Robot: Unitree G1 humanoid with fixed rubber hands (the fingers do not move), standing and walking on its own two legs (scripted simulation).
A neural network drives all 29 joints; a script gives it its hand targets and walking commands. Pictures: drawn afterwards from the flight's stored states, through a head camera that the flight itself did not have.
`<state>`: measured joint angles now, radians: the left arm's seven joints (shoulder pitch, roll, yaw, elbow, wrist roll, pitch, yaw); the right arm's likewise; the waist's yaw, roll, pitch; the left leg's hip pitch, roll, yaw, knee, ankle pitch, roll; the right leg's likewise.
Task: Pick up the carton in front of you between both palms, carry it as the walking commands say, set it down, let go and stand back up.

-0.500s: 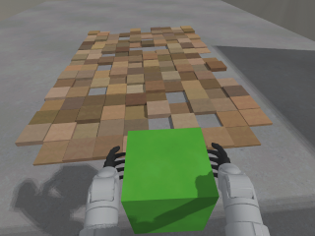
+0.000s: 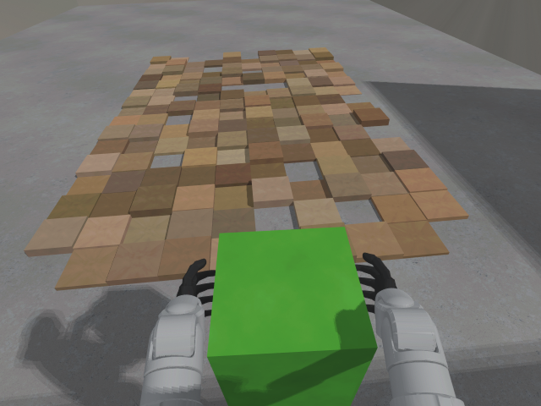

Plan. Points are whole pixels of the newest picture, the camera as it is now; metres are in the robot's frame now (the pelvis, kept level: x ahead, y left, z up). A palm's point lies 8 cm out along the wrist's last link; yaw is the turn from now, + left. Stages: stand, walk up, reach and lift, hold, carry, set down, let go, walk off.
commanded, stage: hold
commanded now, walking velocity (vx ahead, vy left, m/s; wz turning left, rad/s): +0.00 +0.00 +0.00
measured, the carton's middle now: (286, 322) +0.30 +0.00 -0.03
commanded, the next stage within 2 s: carry in 0.08 s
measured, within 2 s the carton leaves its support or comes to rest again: neither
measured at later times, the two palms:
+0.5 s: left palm (184, 254) +0.35 +0.16 +0.09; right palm (371, 252) +0.35 -0.14 +0.09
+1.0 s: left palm (188, 175) +0.60 +0.20 +0.07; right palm (323, 177) +0.58 -0.09 +0.07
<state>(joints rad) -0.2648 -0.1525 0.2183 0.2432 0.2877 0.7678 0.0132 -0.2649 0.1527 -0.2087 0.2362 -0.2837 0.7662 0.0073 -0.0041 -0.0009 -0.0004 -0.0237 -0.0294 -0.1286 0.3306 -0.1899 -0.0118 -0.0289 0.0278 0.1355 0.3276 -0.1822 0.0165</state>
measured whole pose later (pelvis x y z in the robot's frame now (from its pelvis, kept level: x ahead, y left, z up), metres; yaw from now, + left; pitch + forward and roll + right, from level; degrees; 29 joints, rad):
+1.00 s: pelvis +0.36 +0.07 -0.01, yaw -2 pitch +5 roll +0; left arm 0.00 -0.13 0.07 -0.48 0.02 1.21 0.16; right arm 0.04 0.13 -0.04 -0.49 -0.02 1.18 -0.14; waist -0.02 0.00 -0.13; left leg -0.31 0.02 0.25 0.46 -0.24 0.08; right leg -0.44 -0.08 -0.08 1.10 -0.39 -0.01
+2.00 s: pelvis +1.00 +0.07 +0.00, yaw -1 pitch +6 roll -1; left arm -0.47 -0.12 0.27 -0.29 -0.03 1.10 0.17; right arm -0.45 0.13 -0.22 -0.30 0.04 1.09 -0.21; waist -0.09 0.01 0.07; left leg -0.43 -0.01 0.16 0.55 -0.23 0.09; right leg -0.54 -0.01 -0.01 1.26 -0.39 -0.05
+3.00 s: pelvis +1.65 +0.06 +0.04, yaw -1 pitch +6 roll +1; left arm -0.50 -0.14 0.30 -0.35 0.03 1.12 0.17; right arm -0.53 0.11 -0.22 -0.30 0.06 1.13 -0.22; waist -0.16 -0.01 0.06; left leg -0.33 -0.02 0.13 0.50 -0.28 0.05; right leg -0.64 -0.01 -0.01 0.92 -0.35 -0.04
